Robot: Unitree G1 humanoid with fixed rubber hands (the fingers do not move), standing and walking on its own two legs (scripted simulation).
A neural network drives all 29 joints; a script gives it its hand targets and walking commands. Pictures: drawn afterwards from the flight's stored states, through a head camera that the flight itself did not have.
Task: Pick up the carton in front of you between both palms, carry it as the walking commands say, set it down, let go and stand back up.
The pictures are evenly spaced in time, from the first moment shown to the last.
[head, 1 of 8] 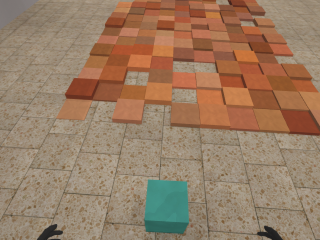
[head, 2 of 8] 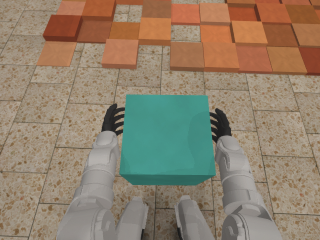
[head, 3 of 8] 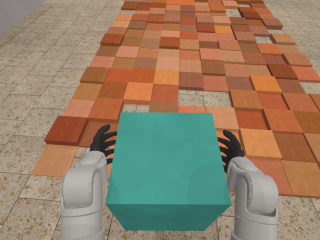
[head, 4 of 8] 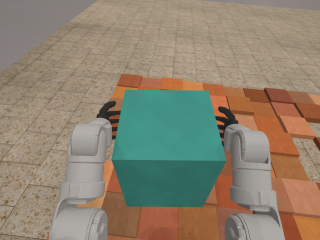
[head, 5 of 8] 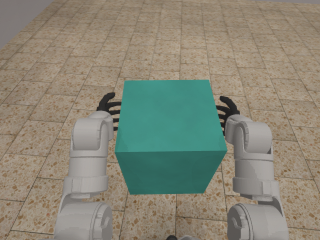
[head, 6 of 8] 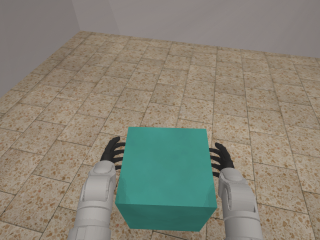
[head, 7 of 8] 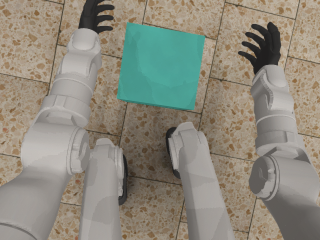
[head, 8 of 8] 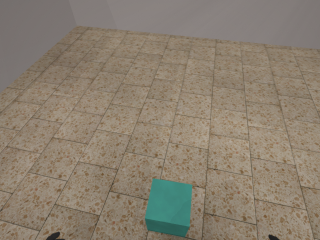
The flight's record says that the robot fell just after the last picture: no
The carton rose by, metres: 0.78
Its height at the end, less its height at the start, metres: +0.00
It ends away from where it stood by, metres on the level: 6.49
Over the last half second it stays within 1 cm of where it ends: yes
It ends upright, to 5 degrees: yes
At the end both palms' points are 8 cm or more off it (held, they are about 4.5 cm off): yes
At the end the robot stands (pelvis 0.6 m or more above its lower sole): yes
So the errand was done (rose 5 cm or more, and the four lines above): yes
